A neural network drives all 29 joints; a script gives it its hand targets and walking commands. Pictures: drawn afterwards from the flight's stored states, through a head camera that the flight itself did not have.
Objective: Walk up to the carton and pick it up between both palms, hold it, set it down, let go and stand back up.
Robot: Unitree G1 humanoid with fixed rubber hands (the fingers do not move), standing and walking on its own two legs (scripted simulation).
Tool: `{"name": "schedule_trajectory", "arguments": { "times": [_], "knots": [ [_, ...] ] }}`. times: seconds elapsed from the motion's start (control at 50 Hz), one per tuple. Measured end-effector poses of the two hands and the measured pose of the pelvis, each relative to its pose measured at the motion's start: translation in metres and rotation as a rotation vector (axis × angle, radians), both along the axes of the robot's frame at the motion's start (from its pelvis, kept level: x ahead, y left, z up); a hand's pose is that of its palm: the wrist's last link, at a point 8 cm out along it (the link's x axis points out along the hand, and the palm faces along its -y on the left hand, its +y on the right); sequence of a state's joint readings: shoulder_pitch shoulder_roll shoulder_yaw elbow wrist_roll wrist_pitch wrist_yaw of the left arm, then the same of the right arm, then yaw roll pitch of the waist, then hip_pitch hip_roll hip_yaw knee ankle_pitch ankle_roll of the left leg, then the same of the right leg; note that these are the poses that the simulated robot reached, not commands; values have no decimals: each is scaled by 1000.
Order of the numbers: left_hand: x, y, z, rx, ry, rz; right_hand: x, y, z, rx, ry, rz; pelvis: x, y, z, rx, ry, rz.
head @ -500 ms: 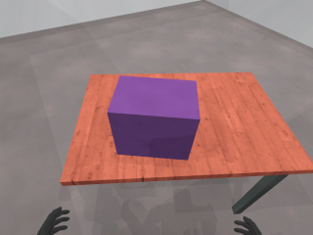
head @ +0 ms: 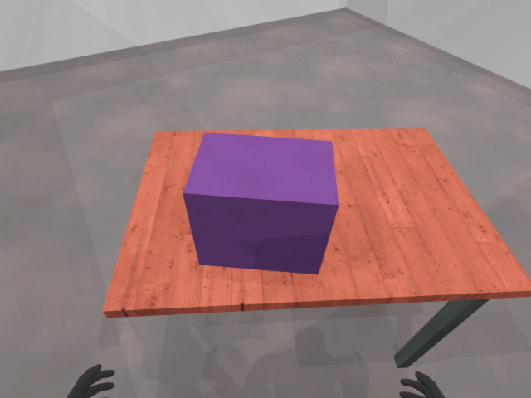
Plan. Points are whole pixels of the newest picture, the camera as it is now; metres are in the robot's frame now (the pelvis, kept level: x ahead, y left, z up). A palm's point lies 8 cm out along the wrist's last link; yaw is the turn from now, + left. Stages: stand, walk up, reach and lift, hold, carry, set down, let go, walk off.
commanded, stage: stand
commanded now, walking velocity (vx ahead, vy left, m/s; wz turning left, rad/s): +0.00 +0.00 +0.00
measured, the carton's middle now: (262, 205) +0.49 +0.03 -0.01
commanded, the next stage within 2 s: none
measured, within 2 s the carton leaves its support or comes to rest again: neither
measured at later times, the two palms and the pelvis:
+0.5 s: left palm out of the picture +0.11 +0.29 -0.09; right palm out of the picture +0.12 -0.25 -0.10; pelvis +0.00 +0.00 +0.00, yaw +0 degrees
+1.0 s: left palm out of the picture +0.11 +0.29 -0.09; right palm out of the picture +0.11 -0.25 -0.11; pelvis +0.00 +0.00 +0.00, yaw +0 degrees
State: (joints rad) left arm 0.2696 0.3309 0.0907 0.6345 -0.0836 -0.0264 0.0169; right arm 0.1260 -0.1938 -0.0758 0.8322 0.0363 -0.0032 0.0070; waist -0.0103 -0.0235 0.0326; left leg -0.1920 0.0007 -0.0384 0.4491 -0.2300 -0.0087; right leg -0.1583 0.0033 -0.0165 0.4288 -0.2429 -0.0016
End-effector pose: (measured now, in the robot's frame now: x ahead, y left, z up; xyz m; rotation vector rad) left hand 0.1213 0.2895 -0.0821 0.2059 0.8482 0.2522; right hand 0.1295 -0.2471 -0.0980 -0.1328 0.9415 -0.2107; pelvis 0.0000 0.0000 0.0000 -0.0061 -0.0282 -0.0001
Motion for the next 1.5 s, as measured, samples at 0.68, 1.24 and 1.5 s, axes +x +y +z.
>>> {"name": "schedule_trajectory", "arguments": {
  "times": [0.68,1.24,1.5],
  "knots": [
    [-13,0,-9,-13,38,28,-11,-1,-4,1,23,-14,-2,0,0,0,-15,0],
    [-19,4,-13,-8,67,40,-19,0,-10,12,53,-17,-2,0,0,0,-22,0],
    [-20,4,-11,-6,60,43,-22,1,-10,12,48,-16,-5,0,0,0,-35,0]
  ]
}}
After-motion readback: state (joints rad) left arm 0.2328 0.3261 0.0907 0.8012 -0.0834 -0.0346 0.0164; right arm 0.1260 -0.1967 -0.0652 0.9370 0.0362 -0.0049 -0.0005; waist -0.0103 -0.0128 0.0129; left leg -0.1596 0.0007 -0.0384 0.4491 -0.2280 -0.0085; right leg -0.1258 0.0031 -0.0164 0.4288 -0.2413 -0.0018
